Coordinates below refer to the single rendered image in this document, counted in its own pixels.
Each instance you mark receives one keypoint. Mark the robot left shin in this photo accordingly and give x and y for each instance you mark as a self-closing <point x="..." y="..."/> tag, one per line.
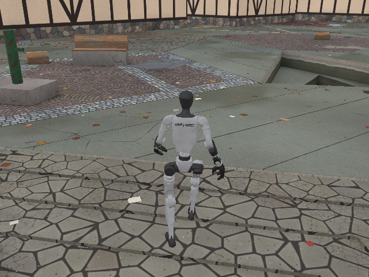
<point x="170" y="218"/>

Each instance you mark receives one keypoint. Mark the robot left upper arm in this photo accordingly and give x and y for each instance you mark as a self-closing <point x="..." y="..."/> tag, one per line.
<point x="163" y="129"/>

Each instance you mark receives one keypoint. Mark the left robot forearm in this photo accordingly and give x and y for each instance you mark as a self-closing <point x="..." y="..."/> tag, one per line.
<point x="156" y="145"/>

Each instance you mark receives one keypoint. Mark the robot left hand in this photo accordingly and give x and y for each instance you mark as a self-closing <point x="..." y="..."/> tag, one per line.
<point x="161" y="148"/>

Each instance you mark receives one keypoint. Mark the right robot forearm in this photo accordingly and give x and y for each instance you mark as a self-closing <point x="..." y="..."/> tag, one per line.
<point x="215" y="156"/>

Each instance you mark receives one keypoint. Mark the robot right hand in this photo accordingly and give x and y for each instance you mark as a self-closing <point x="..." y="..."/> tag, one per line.
<point x="221" y="171"/>

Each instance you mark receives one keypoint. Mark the robot head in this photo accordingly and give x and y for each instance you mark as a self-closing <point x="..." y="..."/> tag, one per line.
<point x="186" y="101"/>

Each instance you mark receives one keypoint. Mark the robot right upper arm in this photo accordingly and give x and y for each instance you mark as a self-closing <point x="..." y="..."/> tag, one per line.
<point x="202" y="121"/>

